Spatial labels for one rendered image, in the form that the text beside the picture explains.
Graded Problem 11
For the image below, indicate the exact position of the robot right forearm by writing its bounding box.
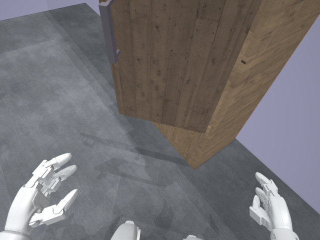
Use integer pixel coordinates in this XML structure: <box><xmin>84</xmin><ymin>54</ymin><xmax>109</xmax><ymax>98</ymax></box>
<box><xmin>270</xmin><ymin>228</ymin><xmax>299</xmax><ymax>240</ymax></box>

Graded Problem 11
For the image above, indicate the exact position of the robot right hand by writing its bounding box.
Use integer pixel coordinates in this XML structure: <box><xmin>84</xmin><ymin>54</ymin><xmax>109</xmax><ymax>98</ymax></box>
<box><xmin>249</xmin><ymin>172</ymin><xmax>293</xmax><ymax>232</ymax></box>

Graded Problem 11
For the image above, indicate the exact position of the handle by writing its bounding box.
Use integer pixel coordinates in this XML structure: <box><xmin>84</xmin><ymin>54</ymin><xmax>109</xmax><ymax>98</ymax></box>
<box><xmin>98</xmin><ymin>0</ymin><xmax>121</xmax><ymax>64</ymax></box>

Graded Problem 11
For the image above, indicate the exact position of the robot left hand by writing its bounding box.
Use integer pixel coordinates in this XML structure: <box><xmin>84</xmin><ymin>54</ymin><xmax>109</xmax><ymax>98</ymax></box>
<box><xmin>4</xmin><ymin>153</ymin><xmax>79</xmax><ymax>236</ymax></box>

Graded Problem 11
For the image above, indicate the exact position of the cupboard door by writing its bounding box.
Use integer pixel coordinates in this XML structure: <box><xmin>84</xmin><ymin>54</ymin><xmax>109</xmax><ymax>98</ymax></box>
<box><xmin>99</xmin><ymin>0</ymin><xmax>262</xmax><ymax>134</ymax></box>

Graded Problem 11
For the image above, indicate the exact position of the left robot thigh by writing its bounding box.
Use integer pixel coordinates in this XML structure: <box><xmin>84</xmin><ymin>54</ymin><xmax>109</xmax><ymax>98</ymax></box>
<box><xmin>110</xmin><ymin>223</ymin><xmax>141</xmax><ymax>240</ymax></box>

